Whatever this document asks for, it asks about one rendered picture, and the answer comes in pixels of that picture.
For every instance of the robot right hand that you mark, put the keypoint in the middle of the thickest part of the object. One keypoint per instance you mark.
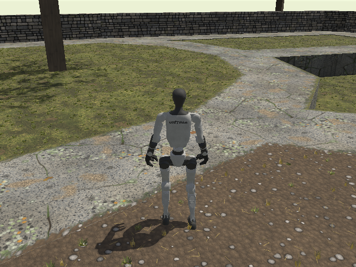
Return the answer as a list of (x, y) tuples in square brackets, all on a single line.
[(200, 156)]

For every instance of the left robot forearm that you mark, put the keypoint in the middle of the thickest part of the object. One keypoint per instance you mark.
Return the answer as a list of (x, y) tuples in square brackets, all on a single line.
[(151, 148)]

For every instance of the right robot forearm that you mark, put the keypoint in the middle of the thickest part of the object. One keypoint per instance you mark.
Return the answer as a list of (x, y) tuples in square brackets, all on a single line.
[(203, 147)]

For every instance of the robot left hand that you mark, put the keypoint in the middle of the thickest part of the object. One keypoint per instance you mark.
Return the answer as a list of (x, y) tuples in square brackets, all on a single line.
[(148, 158)]

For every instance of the robot right shin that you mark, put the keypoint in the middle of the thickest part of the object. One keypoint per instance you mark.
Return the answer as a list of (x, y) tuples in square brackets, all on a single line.
[(192, 203)]

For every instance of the robot left upper arm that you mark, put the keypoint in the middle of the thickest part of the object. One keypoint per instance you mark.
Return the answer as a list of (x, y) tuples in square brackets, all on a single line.
[(161, 117)]

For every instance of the left robot foot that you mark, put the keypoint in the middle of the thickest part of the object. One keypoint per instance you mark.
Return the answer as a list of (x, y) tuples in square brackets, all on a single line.
[(165, 220)]

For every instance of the robot right upper arm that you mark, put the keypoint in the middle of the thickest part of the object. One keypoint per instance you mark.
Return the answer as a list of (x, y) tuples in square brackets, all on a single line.
[(195, 117)]

